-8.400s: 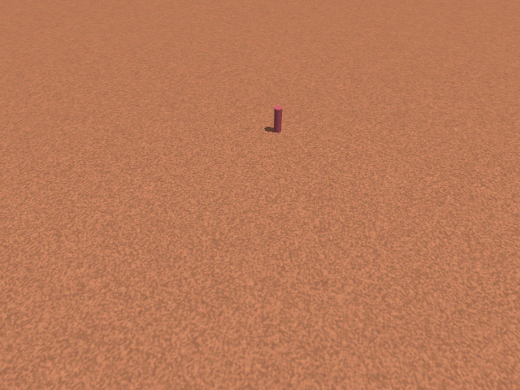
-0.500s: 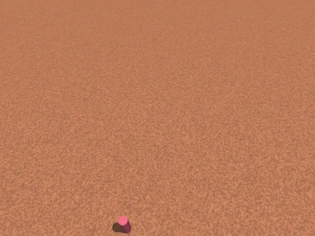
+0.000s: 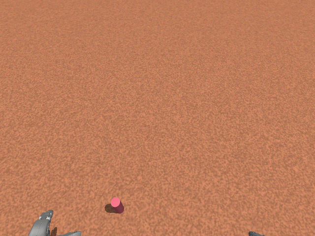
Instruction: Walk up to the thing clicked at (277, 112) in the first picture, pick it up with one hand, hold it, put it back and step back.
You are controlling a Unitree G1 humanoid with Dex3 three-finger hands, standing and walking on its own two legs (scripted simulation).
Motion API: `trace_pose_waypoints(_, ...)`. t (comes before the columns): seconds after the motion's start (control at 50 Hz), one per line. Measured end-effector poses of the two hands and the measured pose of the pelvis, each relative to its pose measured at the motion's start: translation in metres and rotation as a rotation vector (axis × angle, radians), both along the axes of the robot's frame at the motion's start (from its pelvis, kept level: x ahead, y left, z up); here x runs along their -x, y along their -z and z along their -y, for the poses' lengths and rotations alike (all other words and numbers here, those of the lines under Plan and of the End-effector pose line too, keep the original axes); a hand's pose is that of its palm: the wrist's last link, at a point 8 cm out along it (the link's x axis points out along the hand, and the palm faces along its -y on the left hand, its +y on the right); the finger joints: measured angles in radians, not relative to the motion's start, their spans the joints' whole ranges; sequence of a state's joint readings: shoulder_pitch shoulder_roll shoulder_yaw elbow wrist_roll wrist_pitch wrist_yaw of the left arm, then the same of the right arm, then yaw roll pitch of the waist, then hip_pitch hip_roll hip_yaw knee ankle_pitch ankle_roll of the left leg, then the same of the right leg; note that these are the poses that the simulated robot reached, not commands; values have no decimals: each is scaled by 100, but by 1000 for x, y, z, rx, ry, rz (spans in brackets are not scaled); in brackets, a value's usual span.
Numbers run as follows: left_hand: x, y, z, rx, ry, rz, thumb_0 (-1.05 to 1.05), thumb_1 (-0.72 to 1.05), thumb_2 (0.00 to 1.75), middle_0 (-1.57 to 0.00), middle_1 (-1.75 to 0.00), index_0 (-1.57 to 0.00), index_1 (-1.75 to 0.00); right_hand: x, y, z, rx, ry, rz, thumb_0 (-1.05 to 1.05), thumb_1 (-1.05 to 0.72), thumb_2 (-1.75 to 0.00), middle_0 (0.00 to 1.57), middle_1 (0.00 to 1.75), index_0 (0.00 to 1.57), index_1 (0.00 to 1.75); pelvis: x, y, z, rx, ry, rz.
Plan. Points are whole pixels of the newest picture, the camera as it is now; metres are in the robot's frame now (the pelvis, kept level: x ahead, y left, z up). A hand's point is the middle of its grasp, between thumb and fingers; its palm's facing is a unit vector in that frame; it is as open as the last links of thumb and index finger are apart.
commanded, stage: go down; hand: left
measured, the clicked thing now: (117, 205) +0.36 +0.21 -0.68
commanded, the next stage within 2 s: none
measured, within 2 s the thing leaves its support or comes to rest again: neither
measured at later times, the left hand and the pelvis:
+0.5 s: hand out of the picture +0.14 +0.29 -0.19, palm faces +0.10 -0.94 -0.31, open 17.4 cm; pelvis -0.01 +0.01 -0.07, yaw +0 degrees
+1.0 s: hand (57, 227) +0.21 +0.34 -0.27, palm faces +0.12 -0.97 -0.23, open 17.5 cm; pelvis -0.05 +0.01 -0.18, yaw -2 degrees
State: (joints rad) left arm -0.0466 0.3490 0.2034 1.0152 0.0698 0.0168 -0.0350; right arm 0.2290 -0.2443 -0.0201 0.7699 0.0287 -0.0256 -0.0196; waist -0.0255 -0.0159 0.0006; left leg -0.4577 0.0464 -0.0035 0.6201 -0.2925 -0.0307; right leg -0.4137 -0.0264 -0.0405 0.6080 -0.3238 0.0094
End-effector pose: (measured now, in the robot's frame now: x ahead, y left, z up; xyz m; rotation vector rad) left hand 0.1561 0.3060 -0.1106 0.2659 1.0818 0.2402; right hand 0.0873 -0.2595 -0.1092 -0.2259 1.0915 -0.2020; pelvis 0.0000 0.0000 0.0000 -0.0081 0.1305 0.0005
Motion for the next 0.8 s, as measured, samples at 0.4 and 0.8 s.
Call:
trace_pose_waypoints(0.4,27,38,-21,9,-11,40,0,-49,4,-9,-7,-8,-7,-44,32,-13,41,-56,216,1,-87,-89,20,30,20,30,7,59,-9,24,3,-136)
trace_pose_waypoints(0.8,26,80,-52,36,-13,177,-1,-58,1,-10,-6,-9,-6,-59,79,-22,73,-155,289,1,-91,-90,20,30,20,30,25,115,-11,38,0,-260)
